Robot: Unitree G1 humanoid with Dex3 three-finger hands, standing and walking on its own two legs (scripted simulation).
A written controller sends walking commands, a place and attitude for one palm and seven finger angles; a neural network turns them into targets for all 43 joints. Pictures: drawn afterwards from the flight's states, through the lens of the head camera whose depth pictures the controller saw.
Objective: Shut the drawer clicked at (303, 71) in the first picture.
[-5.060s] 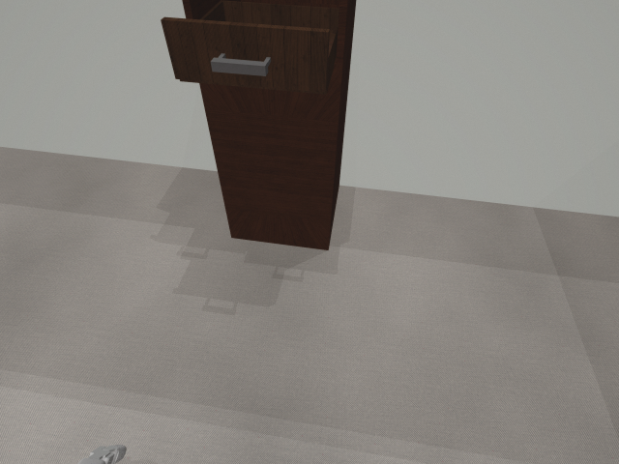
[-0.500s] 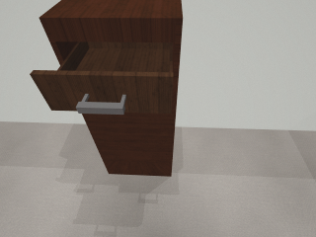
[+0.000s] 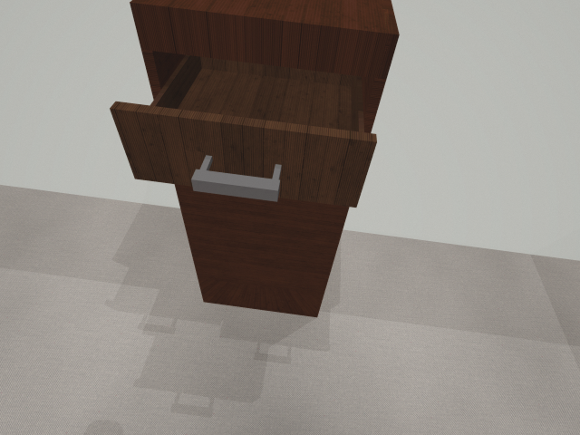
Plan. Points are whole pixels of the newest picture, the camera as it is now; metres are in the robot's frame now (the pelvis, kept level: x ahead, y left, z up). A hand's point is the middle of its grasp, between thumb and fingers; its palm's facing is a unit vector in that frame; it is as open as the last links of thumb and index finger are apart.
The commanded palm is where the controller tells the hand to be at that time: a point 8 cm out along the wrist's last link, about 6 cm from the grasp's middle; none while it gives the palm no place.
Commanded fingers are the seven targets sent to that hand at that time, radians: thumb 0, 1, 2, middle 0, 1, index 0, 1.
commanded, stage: come to a stop and stand still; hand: left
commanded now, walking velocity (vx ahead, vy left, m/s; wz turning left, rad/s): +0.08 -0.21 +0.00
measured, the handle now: (239, 175) +0.45 +0.12 +0.11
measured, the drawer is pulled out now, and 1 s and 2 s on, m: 0.18 0.18 0.18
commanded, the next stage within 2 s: look again from close up in 1.32 s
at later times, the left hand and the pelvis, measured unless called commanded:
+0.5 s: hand out of the picture -0.02 +0.11 -0.17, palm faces +0.01 -0.98 -0.20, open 7.3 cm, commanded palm none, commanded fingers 0.00 0.90 0.90 -0.20 -0.30 -0.20 -0.30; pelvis -0.03 -0.06 +0.00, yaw -1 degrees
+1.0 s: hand out of the picture -0.04 +0.08 -0.18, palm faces +0.07 -0.99 -0.14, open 7.4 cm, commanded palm none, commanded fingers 0.00 0.90 0.90 -0.20 -0.30 -0.20 -0.30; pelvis -0.01 -0.07 +0.00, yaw +0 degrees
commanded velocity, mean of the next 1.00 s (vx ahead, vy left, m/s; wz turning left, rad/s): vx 0.01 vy -0.02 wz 0.00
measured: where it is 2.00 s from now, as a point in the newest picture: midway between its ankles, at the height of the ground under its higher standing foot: outside the picture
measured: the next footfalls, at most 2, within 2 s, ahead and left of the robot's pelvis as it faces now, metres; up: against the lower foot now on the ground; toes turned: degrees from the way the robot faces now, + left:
right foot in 0.32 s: -0.02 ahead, -0.16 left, +0.00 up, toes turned -5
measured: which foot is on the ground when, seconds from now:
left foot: down 0.00-1.00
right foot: up 0.00-0.30, down 0.32-1.00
